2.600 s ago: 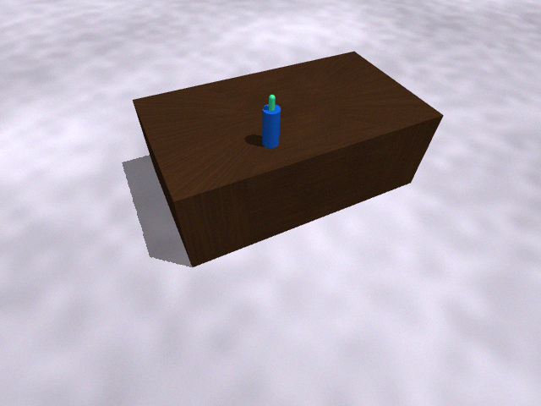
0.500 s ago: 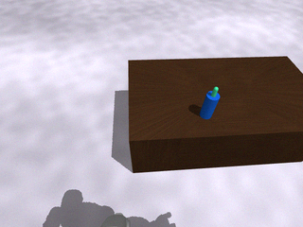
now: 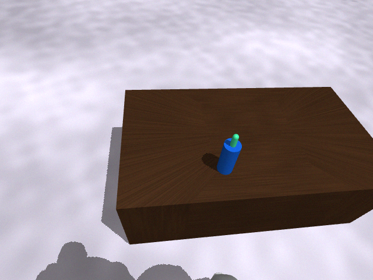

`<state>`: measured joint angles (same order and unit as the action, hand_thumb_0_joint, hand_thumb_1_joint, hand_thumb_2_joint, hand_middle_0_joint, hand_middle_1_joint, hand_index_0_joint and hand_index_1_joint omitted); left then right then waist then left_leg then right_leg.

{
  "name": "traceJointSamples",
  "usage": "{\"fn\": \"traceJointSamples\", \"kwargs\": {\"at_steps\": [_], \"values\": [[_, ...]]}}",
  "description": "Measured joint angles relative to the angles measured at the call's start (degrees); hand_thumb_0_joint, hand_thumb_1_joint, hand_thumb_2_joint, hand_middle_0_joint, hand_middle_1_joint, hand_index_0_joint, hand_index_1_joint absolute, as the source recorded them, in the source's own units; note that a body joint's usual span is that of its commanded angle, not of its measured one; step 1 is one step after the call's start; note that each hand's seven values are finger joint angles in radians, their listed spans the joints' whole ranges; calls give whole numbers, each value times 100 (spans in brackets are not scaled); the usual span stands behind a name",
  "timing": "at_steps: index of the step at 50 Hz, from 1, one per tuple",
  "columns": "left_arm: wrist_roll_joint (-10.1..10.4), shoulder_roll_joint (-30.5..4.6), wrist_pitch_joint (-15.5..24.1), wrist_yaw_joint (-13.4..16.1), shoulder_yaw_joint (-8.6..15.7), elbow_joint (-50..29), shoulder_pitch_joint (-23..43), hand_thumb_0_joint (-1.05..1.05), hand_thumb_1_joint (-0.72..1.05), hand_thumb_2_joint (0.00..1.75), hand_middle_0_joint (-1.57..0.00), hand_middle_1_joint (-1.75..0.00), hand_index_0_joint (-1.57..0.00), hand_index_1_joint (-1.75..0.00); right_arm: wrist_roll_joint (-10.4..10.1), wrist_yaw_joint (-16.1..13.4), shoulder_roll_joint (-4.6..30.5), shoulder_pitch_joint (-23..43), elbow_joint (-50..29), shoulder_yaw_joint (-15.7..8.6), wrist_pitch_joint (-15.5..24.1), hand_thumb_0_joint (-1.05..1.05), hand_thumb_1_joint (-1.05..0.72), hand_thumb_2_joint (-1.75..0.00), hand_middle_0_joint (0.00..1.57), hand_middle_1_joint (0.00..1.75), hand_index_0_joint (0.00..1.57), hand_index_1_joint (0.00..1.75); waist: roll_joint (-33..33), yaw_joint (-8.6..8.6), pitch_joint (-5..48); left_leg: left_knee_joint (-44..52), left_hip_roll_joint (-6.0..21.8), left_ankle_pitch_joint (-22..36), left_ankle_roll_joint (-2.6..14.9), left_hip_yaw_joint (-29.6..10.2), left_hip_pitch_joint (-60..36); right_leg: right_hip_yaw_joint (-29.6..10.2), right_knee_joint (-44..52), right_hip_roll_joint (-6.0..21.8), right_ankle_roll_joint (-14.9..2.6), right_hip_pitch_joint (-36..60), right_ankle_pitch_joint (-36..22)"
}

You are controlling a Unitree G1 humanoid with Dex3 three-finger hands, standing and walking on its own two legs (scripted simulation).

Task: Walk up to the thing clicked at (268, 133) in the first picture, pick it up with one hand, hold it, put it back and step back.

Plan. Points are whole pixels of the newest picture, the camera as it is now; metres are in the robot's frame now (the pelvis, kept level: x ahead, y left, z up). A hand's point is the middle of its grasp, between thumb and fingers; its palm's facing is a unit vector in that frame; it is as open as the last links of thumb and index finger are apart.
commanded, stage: walk up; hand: right
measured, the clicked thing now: (230, 152) +0.58 -0.21 -0.22
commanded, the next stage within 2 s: stand in 1.70 s
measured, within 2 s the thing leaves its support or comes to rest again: neither
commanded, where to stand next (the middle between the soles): +0.12 -0.01 m, yaw +3 degrees
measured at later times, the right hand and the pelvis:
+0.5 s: hand (302, 277) +0.15 -0.29 -0.14, palm faces -0.11 +0.92 -0.38, open 7.4 cm; pelvis +0.04 -0.03 +0.00, yaw +5 degrees
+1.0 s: hand (283, 261) +0.19 -0.25 -0.12, palm faces -0.11 +0.94 -0.32, open 7.4 cm; pelvis +0.05 -0.01 +0.03, yaw +5 degrees
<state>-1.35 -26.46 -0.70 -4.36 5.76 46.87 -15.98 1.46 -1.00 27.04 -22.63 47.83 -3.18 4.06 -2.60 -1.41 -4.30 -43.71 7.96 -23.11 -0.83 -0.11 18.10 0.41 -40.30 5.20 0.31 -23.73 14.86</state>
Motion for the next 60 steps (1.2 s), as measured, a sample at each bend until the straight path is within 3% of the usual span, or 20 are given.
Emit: {"fn": "traceJointSamples", "kwargs": {"at_steps": [2,4,6,12,15,17,21,23,27,30,34,43,60], "values": [[-39,120,98,89,-40,18,104,1,91,90,-20,-30,-20,-30,-36,-74,20,151,122,-30,-160,1,-90,-90,20,30,20,30,177,27,-60,-893,-131,-480,169,-308,318,104,-349,-82,140,-63,178],[-13,269,121,122,-160,34,189,1,91,90,-20,-30,-20,-30,-85,-109,8,315,246,-26,-248,1,-90,-90,20,30,20,30,280,91,-92,-1670,-437,-657,222,-389,620,147,-386,-77,85,-7,281],[-1,402,151,160,-276,58,232,1,90,90,-20,-30,-20,-30,-129,-94,-5,435,311,1,-223,1,-90,-90,20,30,20,30,396,139,-94,-1878,-573,-548,244,-238,815,208,-243,-90,21,106,268],[18,407,248,262,-411,164,289,1,90,90,-20,-30,-20,-30,-79,65,-265,661,395,99,-242,0,-90,-90,20,30,20,30,405,232,-62,-569,-701,-311,279,242,666,384,-139,-78,-19,242,345],[90,298,227,338,-440,237,357,1,90,90,-21,-30,-20,-30,-33,120,-380,799,406,104,-291,0,-90,-90,20,30,20,30,297,207,-118,109,-809,421,313,289,405,433,-410,5,23,176,528],[142,256,185,397,-445,329,423,1,90,90,-20,-30,-20,-30,7,155,-446,904,401,101,-321,0,-90,-90,20,30,20,30,154,208,-168,104,-904,488,292,343,383,370,-543,106,25,142,609],[183,286,144,482,-456,539,509,1,90,90,-20,-30,-20,-30,-10,198,-439,1080,369,91,-397,0,-90,-90,20,30,20,30,291,159,-174,-57,-800,351,322,211,427,236,-536,-233,-152,216,987],[149,299,211,496,-464,609,492,1,90,90,-20,-30,-20,-30,-40,195,-432,1175,410,100,-463,0,-90,-90,20,30,20,30,344,162,-148,-85,-770,337,271,145,423,260,-302,-293,-71,325,457],[52,309,294,492,-501,719,440,1,90,90,-20,-30,-20,-30,-48,197,-381,1364,477,68,-552,0,-90,-90,20,30,20,30,356,192,-88,-209,-833,-153,282,110,456,279,-312,-209,-4,325,573],[40,323,273,505,-533,831,493,1,90,90,-20,-30,-20,-30,-48,210,-327,1456,565,20,-483,0,-90,-90,20,30,20,30,348,200,-137,105,-861,549,294,234,329,254,-279,-97,100,372,561],[93,320,232,490,-556,975,526,1,90,90,-20,-30,-20,-30,-48,233,-376,1524,712,66,-457,0,-90,-90,20,30,20,30,393,256,-99,243,-815,452,356,253,230,163,28,-224,16,518,446],[118,318,273,472,-626,1316,567,1,90,90,-20,-30,-20,-30,-61,272,-638,1728,1045,211,-523,1,-90,-90,20,30,20,30,334,294,-6,936,-814,722,339,286,-194,126,825,-255,155,967,61],[87,511,282,474,-666,1677,922,1,90,90,-20,-30,-20,-30,-92,268,-639,1998,1446,138,-511,0,-90,-90,20,30,20,30,324,211,99,2042,-865,1216,278,360,-800,68,1727,-238,175,1450,-349]]}}
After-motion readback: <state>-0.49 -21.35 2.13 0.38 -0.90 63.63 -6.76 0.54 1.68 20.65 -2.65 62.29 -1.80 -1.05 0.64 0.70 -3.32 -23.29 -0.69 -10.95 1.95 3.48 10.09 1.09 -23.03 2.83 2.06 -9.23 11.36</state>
